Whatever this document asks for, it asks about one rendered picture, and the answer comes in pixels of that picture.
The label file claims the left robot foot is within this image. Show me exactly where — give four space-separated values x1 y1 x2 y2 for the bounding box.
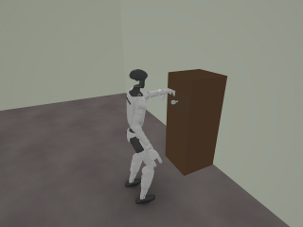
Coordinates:
125 178 141 187

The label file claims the robot left upper arm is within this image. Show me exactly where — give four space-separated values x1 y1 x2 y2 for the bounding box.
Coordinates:
129 88 150 100

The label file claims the right robot hand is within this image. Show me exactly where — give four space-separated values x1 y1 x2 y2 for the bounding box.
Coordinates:
148 149 163 167

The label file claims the right robot forearm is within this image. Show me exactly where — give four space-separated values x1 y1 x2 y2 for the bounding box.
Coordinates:
134 125 153 152

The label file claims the left robot forearm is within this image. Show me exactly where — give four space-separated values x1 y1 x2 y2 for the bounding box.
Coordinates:
147 89 165 98

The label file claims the cabinet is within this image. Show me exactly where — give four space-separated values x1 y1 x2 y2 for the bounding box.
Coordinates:
165 69 227 176

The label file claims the drawer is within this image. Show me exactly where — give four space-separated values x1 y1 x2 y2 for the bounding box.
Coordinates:
168 92 189 115

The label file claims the left robot hand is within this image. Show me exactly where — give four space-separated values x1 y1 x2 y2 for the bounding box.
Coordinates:
161 88 176 101

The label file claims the robot right thigh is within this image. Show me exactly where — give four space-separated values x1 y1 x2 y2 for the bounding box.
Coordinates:
133 138 154 176

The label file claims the robot right upper arm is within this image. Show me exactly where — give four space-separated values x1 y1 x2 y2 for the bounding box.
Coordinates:
132 97 147 132

